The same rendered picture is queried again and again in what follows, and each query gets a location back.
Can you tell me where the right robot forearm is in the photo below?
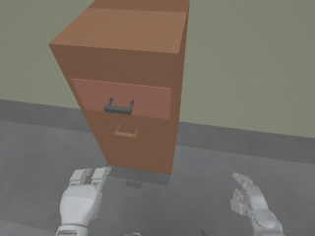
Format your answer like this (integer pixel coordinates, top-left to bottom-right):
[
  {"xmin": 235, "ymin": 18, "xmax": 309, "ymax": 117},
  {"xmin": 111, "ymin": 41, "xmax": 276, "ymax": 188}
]
[{"xmin": 250, "ymin": 207, "xmax": 284, "ymax": 236}]

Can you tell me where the robot right hand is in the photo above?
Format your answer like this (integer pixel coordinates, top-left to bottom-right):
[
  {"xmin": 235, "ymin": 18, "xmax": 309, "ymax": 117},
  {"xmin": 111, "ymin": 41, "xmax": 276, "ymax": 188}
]
[{"xmin": 230, "ymin": 172, "xmax": 269, "ymax": 217}]

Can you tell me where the drawer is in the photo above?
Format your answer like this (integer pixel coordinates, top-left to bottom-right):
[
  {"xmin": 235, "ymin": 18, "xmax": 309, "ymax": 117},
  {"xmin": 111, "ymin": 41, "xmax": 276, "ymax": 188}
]
[{"xmin": 71, "ymin": 78, "xmax": 171, "ymax": 119}]

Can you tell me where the cabinet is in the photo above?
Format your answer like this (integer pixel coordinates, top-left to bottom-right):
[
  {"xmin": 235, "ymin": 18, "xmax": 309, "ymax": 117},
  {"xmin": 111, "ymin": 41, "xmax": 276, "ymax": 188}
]
[{"xmin": 48, "ymin": 0, "xmax": 190, "ymax": 175}]

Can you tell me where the left robot forearm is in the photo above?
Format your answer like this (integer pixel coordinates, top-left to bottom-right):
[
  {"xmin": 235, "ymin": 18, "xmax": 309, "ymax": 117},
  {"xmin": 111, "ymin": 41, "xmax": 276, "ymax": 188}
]
[{"xmin": 55, "ymin": 223, "xmax": 89, "ymax": 236}]

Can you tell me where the robot left hand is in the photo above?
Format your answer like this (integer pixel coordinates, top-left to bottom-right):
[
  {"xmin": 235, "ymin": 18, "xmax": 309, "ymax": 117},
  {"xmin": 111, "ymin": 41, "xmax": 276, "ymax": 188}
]
[{"xmin": 60, "ymin": 166, "xmax": 112, "ymax": 227}]

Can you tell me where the handle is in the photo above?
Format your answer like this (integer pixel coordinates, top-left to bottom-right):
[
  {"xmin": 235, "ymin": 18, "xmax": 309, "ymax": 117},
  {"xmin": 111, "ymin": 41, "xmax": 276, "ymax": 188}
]
[
  {"xmin": 113, "ymin": 131, "xmax": 137, "ymax": 141},
  {"xmin": 103, "ymin": 97, "xmax": 135, "ymax": 115}
]

